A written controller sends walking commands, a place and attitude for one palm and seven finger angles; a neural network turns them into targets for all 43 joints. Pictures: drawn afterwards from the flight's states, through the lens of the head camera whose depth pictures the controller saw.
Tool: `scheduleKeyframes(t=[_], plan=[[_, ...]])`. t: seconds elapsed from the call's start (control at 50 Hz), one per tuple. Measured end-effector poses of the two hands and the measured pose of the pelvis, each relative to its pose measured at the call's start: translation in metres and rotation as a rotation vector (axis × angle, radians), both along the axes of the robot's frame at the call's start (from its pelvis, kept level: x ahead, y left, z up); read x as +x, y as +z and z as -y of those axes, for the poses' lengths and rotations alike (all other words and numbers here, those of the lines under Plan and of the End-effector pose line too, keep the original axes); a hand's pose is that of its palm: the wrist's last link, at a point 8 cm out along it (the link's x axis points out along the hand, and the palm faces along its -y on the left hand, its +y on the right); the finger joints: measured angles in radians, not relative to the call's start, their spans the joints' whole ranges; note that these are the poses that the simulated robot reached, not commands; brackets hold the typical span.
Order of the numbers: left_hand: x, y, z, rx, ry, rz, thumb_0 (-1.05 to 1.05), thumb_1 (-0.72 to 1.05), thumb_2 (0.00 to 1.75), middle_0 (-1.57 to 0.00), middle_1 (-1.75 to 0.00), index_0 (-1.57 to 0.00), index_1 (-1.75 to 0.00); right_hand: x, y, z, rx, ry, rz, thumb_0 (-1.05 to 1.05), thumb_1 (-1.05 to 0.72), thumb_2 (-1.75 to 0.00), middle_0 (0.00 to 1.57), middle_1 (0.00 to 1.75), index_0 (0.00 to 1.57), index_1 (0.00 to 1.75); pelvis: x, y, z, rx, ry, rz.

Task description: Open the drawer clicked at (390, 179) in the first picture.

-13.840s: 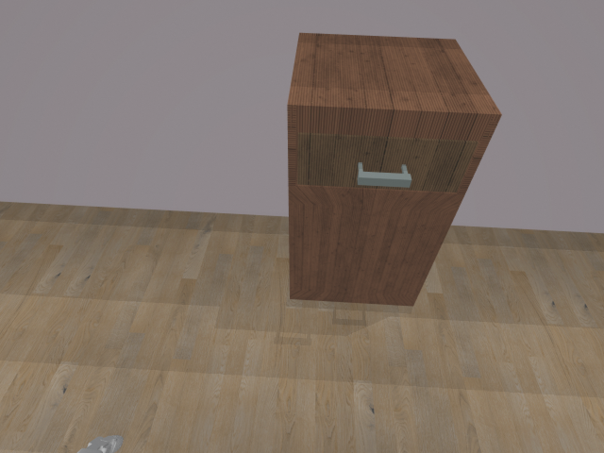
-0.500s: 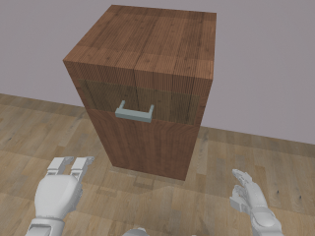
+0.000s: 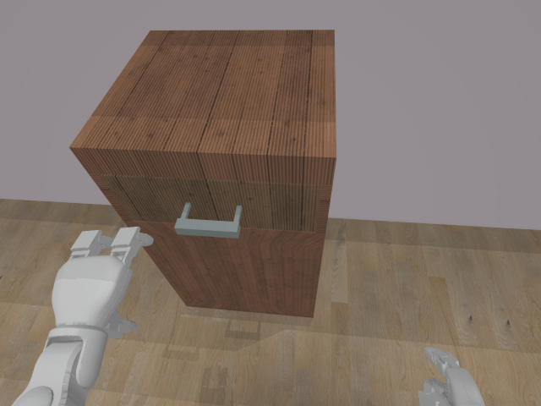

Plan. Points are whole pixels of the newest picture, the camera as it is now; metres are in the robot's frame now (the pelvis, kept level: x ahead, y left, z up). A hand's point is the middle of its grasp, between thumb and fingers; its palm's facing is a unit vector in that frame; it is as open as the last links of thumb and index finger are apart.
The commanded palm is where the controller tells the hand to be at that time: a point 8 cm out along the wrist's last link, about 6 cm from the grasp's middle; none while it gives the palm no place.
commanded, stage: raise the hand with hooked fingers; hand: left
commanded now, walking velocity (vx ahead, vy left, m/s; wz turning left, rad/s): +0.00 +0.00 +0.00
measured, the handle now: (210, 218) +0.46 +0.18 -0.08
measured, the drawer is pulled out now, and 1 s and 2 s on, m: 0.00 0.00 0.00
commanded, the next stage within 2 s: move the hooked fingers above the handle in 0.80 s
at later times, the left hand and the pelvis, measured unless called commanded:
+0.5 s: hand (95, 247) +0.29 +0.27 +0.10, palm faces +0.02 -0.08 -1.00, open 13.8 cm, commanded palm +0.26 +0.27 +0.15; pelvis -0.02 +0.02 +0.02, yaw +1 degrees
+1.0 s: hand (100, 265) +0.27 +0.26 +0.08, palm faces +0.01 -0.09 -1.00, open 13.8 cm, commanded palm +0.25 +0.26 +0.14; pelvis -0.03 +0.02 +0.02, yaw +1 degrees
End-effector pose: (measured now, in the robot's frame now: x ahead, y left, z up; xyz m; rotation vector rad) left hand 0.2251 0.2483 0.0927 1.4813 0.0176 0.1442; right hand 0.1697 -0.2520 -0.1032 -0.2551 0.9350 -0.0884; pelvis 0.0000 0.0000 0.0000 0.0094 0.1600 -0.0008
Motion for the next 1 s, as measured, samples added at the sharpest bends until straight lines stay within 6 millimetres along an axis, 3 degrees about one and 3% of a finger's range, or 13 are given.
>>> scheduleKeyframes(t=[0.22, 0.42, 0.54, 0.64, 0.72, 0.86, 1.0], plan=[[0.028, 0.027, 0.000, -0.011, -0.027, -0.019, -0.01, -0.41, 0.34, -0.32, -1.15, -0.32, -1.15, 0.025, 0.025, -0.039, 0.073, 0.022, 0.109, 0.01, -0.91, -0.90, 0.20, 0.30, 0.19, 0.30, -0.004, 0.009, -0.012, -0.004, -0.001, 0.063], [0.039, 0.056, -0.020, 0.016, -0.022, -0.031, -0.01, -0.48, 0.31, -0.32, -1.19, -0.32, -1.19, 0.009, 0.024, -0.069, 0.112, 0.064, 0.067, 0.01, -0.91, -0.90, 0.20, 0.30, 0.20, 0.30, -0.016, 0.015, -0.020, -0.012, 0.019, 0.104], [0.040, 0.055, -0.023, -0.005, -0.049, -0.085, -0.01, -0.49, 0.31, -0.32, -1.20, -0.32, -1.19, -0.015, 0.018, -0.067, 0.112, 0.042, 0.018, 0.01, -0.91, -0.90, 0.20, 0.30, 0.20, 0.30, -0.022, 0.017, -0.025, -0.012, 0.014, 0.109], [0.028, 0.041, -0.019, -0.020, -0.105, -0.123, -0.01, -0.49, 0.31, -0.32, -1.20, -0.32, -1.20, -0.035, 0.014, -0.057, 0.083, 0.025, -0.025, 0.01, -0.91, -0.90, 0.20, 0.30, 0.20, 0.30, -0.026, 0.018, -0.026, -0.012, 0.010, 0.107], [0.019, 0.043, -0.016, -0.007, -0.146, -0.076, -0.01, -0.49, 0.31, -0.32, -1.20, -0.32, -1.20, -0.045, 0.011, -0.049, 0.058, 0.018, -0.052, 0.01, -0.91, -0.90, 0.20, 0.30, 0.20, 0.30, -0.030, 0.017, -0.026, -0.012, 0.014, 0.104], [0.019, 0.055, -0.023, 0.012, -0.083, 0.009, -0.01, -0.49, 0.31, -0.32, -1.20, -0.32, -1.20, -0.045, 0.009, -0.045, 0.074, 0.005, -0.044, 0.01, -0.91, -0.90, 0.20, 0.30, 0.20, 0.30, -0.034, 0.016, -0.023, -0.009, 0.018, 0.098], [0.023, 0.045, -0.014, -0.003, -0.051, -0.071, -0.01, -0.49, 0.31, -0.32, -1.20, -0.32, -1.20, -0.034, 0.013, -0.046, 0.099, 0.010, 0.008, 0.01, -0.91, -0.90, 0.20, 0.30, 0.20, 0.30, -0.034, 0.017, -0.017, -0.005, 0.016, 0.102]])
